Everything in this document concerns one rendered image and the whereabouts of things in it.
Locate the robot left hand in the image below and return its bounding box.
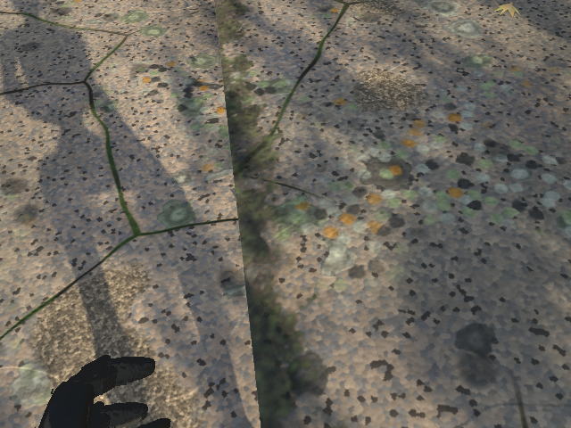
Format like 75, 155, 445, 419
35, 355, 171, 428

